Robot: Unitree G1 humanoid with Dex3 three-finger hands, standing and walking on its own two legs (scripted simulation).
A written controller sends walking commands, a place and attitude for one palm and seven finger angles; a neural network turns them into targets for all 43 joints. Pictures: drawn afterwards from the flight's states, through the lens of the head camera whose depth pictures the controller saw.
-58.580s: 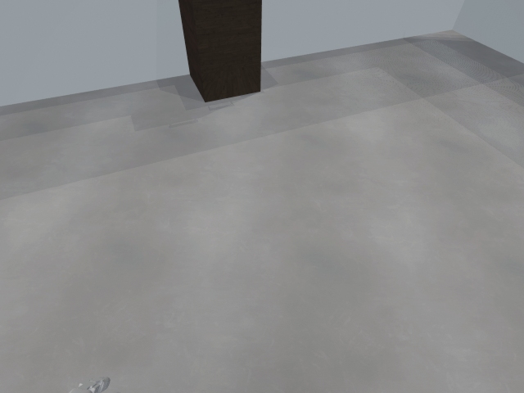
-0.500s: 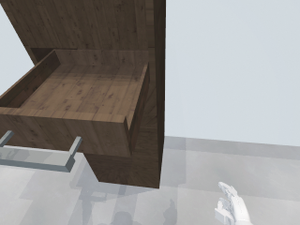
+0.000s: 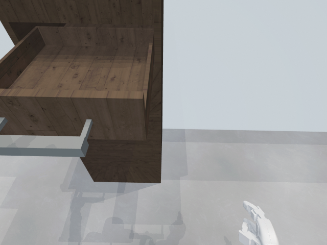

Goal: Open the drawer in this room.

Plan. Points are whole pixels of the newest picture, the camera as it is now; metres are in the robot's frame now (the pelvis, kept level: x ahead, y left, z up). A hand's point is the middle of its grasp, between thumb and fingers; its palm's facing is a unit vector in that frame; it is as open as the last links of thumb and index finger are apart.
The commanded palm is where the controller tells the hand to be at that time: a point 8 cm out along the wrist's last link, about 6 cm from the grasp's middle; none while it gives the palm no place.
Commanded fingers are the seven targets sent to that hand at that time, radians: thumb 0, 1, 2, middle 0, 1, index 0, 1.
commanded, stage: step back with the hand held close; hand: left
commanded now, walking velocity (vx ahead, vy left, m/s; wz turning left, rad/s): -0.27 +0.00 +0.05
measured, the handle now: (38, 134) +0.28 +0.25 +0.18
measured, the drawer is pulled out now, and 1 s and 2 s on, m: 0.30 0.30 0.30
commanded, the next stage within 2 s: stop stepping back and stand still in 0.44 s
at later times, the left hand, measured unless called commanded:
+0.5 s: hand out of the picture +0.10 +0.25 +0.34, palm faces +0.57 -0.78 -0.27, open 7.4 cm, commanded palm +0.02 +0.29 +0.34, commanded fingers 0.00 0.90 0.90 -0.20 -0.30 -0.20 -0.30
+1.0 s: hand out of the picture -0.01 +0.24 +0.32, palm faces +0.50 -0.75 -0.44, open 7.4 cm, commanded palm -0.07 +0.31 +0.34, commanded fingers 0.00 0.90 0.90 -0.20 -0.30 -0.20 -0.30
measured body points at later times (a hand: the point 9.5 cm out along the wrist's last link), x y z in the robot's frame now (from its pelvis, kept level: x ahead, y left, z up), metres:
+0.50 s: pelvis -0.12 +0.02 -0.01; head -0.09 +0.02 +0.44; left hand +0.07 +0.29 +0.35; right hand +0.07 -0.19 -0.08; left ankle +0.04 +0.10 -0.72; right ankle -0.21 -0.11 -0.73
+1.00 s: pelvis -0.21 +0.03 +0.01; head -0.21 +0.04 +0.46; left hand -0.04 +0.28 +0.34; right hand -0.06 -0.20 -0.08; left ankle -0.12 +0.13 -0.70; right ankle -0.23 -0.05 -0.73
